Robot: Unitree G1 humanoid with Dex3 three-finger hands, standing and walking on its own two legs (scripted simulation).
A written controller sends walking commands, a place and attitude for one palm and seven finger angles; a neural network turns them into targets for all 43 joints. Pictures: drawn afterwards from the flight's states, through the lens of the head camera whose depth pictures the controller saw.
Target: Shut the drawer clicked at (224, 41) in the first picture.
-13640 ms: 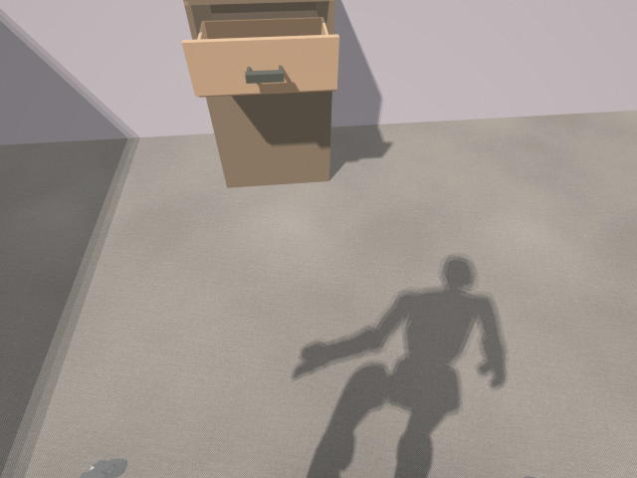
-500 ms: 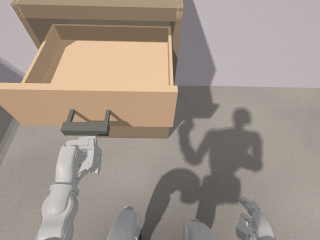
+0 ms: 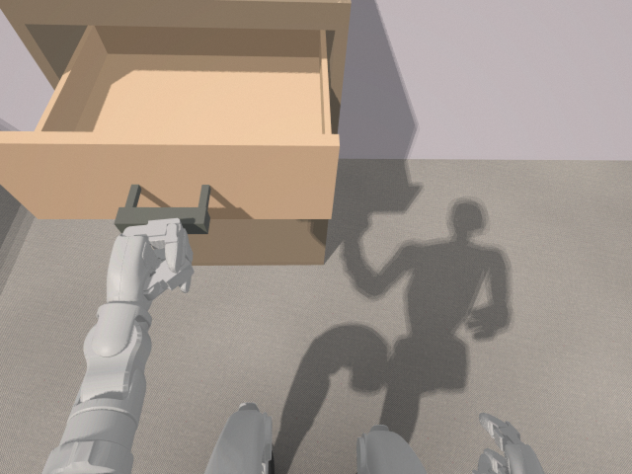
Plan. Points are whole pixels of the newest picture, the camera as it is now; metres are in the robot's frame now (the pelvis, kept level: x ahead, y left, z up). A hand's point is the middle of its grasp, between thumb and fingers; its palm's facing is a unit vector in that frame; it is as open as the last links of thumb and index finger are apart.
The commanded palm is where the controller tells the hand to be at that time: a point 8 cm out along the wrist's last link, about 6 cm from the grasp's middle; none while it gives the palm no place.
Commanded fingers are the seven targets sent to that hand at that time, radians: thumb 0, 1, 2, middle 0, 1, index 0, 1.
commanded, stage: push the drawer shut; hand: left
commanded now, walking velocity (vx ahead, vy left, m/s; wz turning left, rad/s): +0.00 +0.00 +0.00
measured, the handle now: (167, 206) +0.44 +0.21 +0.04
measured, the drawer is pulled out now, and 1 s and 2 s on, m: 0.23 0.11 0.00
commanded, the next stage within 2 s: none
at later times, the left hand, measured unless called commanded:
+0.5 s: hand (193, 225) +0.42 +0.17 +0.03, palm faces +0.02 -1.00 -0.05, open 3.1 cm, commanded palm +0.40 +0.22 +0.04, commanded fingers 0.00 0.90 0.90 -1.40 -1.60 -1.40 -1.60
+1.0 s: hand (199, 185) +0.48 +0.18 +0.03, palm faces +0.03 -1.00 -0.04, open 3.1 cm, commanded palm +0.47 +0.22 +0.04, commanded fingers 0.00 0.90 0.90 -1.40 -1.60 -1.40 -1.60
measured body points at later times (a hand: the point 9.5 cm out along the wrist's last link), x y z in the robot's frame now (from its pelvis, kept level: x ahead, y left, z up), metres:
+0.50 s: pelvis -0.01 +0.00 +0.00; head +0.10 +0.01 +0.43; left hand +0.41 +0.23 +0.04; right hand +0.08 -0.26 -0.12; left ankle +0.06 +0.13 -0.63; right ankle -0.01 -0.12 -0.63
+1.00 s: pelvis -0.01 +0.01 -0.01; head +0.13 +0.02 +0.41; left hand +0.47 +0.23 +0.04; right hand +0.03 -0.26 -0.13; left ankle +0.06 +0.13 -0.63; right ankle -0.01 -0.12 -0.63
